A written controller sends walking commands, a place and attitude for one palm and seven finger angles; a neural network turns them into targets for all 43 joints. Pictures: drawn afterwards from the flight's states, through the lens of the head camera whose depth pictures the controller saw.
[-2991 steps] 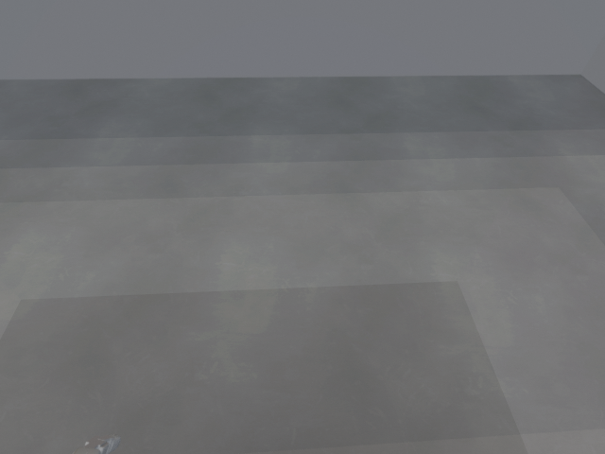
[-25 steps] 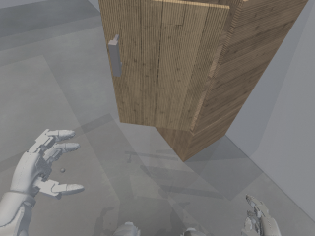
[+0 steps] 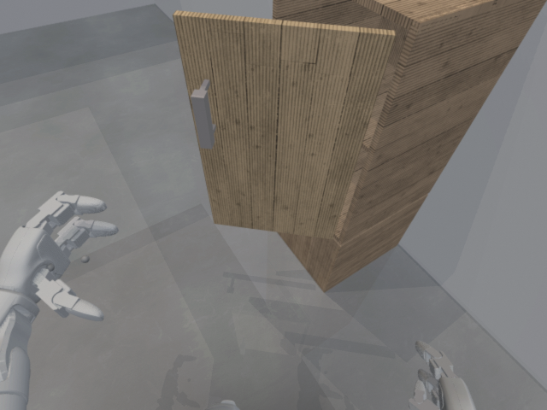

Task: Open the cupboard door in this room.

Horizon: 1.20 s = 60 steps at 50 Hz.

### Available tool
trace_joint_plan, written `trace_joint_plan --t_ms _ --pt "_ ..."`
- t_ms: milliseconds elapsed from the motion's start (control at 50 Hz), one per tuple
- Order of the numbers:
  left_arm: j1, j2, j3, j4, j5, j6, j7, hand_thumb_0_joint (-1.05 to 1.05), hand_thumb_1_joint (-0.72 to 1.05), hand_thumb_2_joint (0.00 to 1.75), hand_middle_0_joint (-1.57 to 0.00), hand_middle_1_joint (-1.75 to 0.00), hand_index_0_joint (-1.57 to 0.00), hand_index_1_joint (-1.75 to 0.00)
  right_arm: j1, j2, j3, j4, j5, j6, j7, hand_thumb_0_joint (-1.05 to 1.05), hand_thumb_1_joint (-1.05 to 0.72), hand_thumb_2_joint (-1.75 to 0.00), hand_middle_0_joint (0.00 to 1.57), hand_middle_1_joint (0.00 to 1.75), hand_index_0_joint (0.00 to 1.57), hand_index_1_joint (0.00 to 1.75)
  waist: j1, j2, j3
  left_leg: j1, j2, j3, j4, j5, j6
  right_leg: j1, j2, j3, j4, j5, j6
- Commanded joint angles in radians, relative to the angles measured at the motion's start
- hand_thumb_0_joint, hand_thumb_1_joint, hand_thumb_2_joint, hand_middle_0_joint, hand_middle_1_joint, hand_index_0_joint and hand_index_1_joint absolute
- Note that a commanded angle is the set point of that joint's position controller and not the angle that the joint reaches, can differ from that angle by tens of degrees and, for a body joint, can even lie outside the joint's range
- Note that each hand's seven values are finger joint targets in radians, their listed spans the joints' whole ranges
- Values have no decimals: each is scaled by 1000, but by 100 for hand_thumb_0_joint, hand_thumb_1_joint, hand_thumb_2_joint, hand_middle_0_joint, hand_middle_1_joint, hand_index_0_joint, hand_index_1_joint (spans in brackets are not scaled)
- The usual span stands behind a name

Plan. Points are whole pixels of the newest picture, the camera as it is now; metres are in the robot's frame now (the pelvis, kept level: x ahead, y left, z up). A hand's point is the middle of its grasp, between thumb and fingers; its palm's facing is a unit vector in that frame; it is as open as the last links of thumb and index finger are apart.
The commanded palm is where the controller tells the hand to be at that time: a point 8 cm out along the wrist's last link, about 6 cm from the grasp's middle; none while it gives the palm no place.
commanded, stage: raise the hand with hooked fingers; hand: left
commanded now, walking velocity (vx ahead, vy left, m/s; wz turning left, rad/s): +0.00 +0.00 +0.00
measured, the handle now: (206, 114) +0.62 +0.18 +0.07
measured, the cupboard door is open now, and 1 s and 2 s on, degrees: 49 49 49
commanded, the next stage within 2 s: move the hooked fingers beside the handle in 0.52 s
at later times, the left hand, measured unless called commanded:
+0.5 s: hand (94, 254) +0.29 +0.26 +0.09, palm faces -0.05 -1.00 -0.03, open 13.9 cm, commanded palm +0.26 +0.31 +0.09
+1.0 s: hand (113, 218) +0.35 +0.26 +0.09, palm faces -0.08 -1.00 -0.01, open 13.9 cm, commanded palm +0.33 +0.31 +0.08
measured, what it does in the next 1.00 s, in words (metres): stands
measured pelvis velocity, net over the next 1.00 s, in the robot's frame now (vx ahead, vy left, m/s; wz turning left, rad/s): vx -0.01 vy -0.01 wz -0.01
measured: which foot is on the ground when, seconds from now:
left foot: down 0.00-1.00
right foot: down 0.00-1.00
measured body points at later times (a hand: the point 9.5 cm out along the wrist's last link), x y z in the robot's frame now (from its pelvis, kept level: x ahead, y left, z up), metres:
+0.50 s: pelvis +0.00 -0.01 +0.00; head +0.03 -0.01 +0.45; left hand +0.28 +0.31 +0.09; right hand +0.14 -0.26 -0.07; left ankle +0.01 +0.11 -0.70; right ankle +0.01 -0.13 -0.70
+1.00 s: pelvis -0.01 -0.01 +0.00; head +0.04 +0.00 +0.45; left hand +0.34 +0.31 +0.09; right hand +0.12 -0.27 -0.08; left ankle +0.01 +0.11 -0.70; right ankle +0.01 -0.13 -0.70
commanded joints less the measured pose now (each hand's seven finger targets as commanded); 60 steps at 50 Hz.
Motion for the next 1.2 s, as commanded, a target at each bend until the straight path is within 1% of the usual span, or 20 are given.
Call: trace_joint_plan --t_ms 0,40,60,160,200,340,420,500,600,640,660,680,720,760,860,940,1020,1080,1120,1180 --pt "-245 298 126 -147 -39 -54 -16 0 -50 30 -30 -120 -30 -120 -20 -153 -70 -143 2 -44 -17 0 -90 -90 20 30 20 30 -5 58 -241 162 -39 -11 -159 302 10 116 42 28 -110 253 -34" --pt "-203 254 100 -107 -45 -52 -24 0 -50 30 -30 -120 -30 -120 -23 -151 -72 -148 4 -44 -13 0 -90 -90 20 30 20 30 -1 48 -209 149 -40 -8 -166 287 10 109 38 28 -118 242 -33" --pt "-199 248 93 -91 -51 -50 -34 0 -50 30 -30 -120 -30 -120 -18 -154 -72 -151 4 -44 -10 0 -90 -90 20 30 20 30 -3 14 -199 145 -41 -10 -163 295 13 115 43 30 -118 251 -36" --pt "-216 278 112 -114 -48 -69 -29 0 -50 30 -30 -120 -30 -120 -12 -159 -80 -158 1 -36 -1 0 -90 -90 20 30 20 30 3 14 -217 134 -43 1 -160 300 15 132 39 45 -118 263 -34" --pt "-226 293 130 -145 -45 -85 -20 0 -50 30 -30 -120 -30 -120 -6 -153 -82 -159 0 -34 0 0 -90 -90 20 30 20 30 3 54 -259 158 -44 7 -161 311 15 142 37 48 -117 275 -31" --pt "-237 277 113 -154 -35 -105 -1 0 -50 30 -30 -120 -30 -120 -14 -147 -79 -152 4 -31 -7 0 -90 -90 20 30 20 30 -5 82 -221 161 -42 3 -178 266 14 117 37 43 -128 225 -30" --pt "-237 270 105 -122 -37 -91 -9 0 -50 30 -30 -120 -30 -120 -17 -149 -75 -154 5 -29 -13 0 -90 -90 20 30 20 30 -10 44 -202 147 -42 2 -180 246 16 114 38 48 -136 212 -27" --pt "-247 265 99 -111 -42 -92 -20 0 -50 30 -30 -120 -30 -120 -19 -149 -74 -152 5 -31 -14 0 -90 -90 20 30 20 30 -11 26 -214 146 -41 2 -176 247 16 123 38 51 -135 215 -27" --pt "-256 262 92 -81 -40 -87 -23 0 -50 30 -30 -120 -30 -120 -25 -150 -70 -154 7 -29 -15 0 -90 -90 20 30 20 30 -14 22 -180 124 -43 2 -176 200 15 98 37 58 -145 159 -27" --pt "-369 265 72 -88 -30 -95 -17 0 -50 30 -30 -120 -30 -120 -21 -151 -70 -139 6 -29 -23 0 -90 -90 20 30 20 30 -33 51 -185 135 -42 1 -173 185 15 73 35 56 -143 145 -25" --pt "-421 283 79 -77 -33 -98 -17 0 -50 30 -30 -120 -30 -120 -15 -155 -68 -132 3 -26 -27 0 -90 -90 20 30 20 30 -38 28 -183 133 -40 -3 -165 189 16 75 40 60 -139 146 -28" --pt "-439 299 88 -67 -24 -103 -15 0 -50 30 -30 -120 -30 -120 -10 -156 -70 -128 3 -27 -29 0 -90 -90 20 30 20 30 -36 39 -204 137 -40 -6 -166 196 15 78 38 61 -136 154 -28" --pt "-459 262 46 -55 -11 -109 -14 0 -50 30 -30 -120 -30 -120 -8 -152 -68 -126 4 -30 -30 0 -90 -90 20 30 20 30 -38 75 -223 160 -41 -8 -169 196 14 60 36 50 -126 154 -30" --pt "-490 303 74 2 -9 -109 -11 0 -50 30 -30 -120 -30 -120 3 -160 -67 -111 2 -24 -31 0 -90 -90 20 30 20 30 -35 45 -221 145 -40 -11 -161 207 13 71 40 53 -122 164 -34" --pt "-568 326 75 111 10 -98 -13 0 -50 30 -30 -120 -30 -120 18 -164 -66 -106 0 -4 -26 0 -90 -90 20 30 20 30 -33 55 -232 120 -39 -6 -154 214 11 66 37 54 -109 179 -35" --pt "-588 351 89 134 30 -113 -8 0 -50 30 -30 -120 -30 -120 40 -165 -74 -110 -1 13 -15 0 -90 -90 20 30 20 30 -27 72 -301 132 -37 -5 -146 278 12 81 37 49 -86 248 -34" --pt "-644 377 103 244 34 -114 -15 0 -50 30 -30 -120 -30 -120 62 -175 -74 -103 -1 37 -8 0 -90 -90 20 30 20 30 -40 28 -264 71 -35 3 -138 239 14 63 39 57 -86 227 -29" --pt "-721 399 101 246 44 -131 -19 0 -50 30 -30 -120 -30 -120 78 -178 -77 -104 -4 52 -4 0 -90 -90 20 30 20 30 -43 59 -309 84 -35 2 -128 266 16 67 42 60 -71 251 -33" --pt "-765 374 69 254 57 -142 -19 0 -50 30 -30 -120 -30 -120 93 -175 -80 -95 -3 60 -2 0 -90 -90 20 30 20 30 -57 91 -321 107 -33 0 -122 279 15 31 43 53 -66 253 -33" --pt "-824 390 77 288 55 -153 -16 0 -50 30 -30 -120 -30 -120 115 -184 -85 -78 -5 72 -1 0 -90 -90 20 30 20 30 -65 57 -348 116 -27 -9 -114 301 15 25 49 49 -58 268 -33"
